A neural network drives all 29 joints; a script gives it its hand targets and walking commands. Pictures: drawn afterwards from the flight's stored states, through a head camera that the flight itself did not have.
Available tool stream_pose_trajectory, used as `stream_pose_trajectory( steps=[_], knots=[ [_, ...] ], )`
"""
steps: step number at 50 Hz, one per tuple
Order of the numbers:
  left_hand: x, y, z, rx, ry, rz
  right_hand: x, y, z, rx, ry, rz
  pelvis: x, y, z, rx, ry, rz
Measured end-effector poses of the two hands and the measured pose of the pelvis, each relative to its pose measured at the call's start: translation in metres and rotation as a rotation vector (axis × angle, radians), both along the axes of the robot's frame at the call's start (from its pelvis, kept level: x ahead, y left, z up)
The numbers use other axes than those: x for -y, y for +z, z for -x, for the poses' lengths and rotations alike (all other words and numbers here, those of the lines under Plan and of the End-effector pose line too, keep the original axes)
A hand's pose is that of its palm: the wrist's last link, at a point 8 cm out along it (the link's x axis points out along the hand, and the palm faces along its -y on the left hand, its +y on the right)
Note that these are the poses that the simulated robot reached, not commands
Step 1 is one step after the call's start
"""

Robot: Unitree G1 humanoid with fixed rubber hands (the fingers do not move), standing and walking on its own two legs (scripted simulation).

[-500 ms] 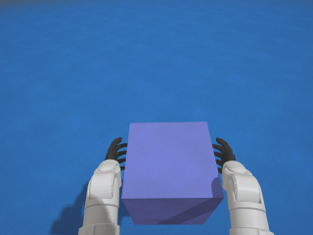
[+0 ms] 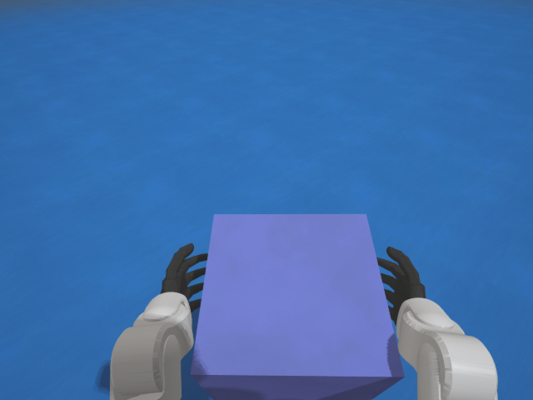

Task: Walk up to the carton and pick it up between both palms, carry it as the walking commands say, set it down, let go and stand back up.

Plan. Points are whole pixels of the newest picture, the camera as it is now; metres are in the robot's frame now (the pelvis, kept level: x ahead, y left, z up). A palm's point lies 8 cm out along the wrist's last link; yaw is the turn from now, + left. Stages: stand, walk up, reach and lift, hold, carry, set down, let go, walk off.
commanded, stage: carry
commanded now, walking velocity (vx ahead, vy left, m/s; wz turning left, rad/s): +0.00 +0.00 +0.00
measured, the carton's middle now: (288, 319) +0.25 +0.00 +0.03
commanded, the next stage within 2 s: none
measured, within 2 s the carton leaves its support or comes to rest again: neither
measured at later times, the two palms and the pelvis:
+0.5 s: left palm (186, 320) +0.21 +0.14 +0.10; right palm (426, 326) +0.21 -0.16 +0.10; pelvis -0.02 -0.01 +0.00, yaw +0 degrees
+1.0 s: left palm (194, 297) +0.25 +0.13 +0.10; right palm (421, 302) +0.25 -0.17 +0.10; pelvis +0.00 -0.02 +0.00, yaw +0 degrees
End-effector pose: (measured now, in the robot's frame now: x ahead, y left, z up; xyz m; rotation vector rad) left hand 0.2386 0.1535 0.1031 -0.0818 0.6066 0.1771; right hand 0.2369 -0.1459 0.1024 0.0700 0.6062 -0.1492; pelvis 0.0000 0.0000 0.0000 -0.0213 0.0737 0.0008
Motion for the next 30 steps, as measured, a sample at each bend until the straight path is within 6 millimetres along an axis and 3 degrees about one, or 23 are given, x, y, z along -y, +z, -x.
stream_pose_trajectory(
  steps=[5,10,19,30],
  knots=[
    [0.019,-0.001,0.015,-0.024,-0.035,-0.025,0.019,-0.005,0.024,-0.024,-0.036,-0.025,0.009,0.0,0.01,0.022,-0.003,-0.006],
    [0.025,0.0,0.024,-0.023,-0.037,-0.03,0.025,-0.005,0.033,-0.023,-0.038,-0.03,0.015,-0.001,0.017,0.036,-0.007,-0.007],
    [0.021,-0.003,0.029,-0.026,-0.016,-0.02,0.021,-0.005,0.03,-0.026,-0.014,-0.016,0.016,-0.002,0.021,0.044,-0.005,-0.005],
    [0.016,-0.007,0.018,-0.03,-0.007,-0.008,0.016,-0.006,0.018,-0.03,-0.004,-0.003,0.014,-0.002,0.017,0.035,-0.003,-0.007]
  ],
)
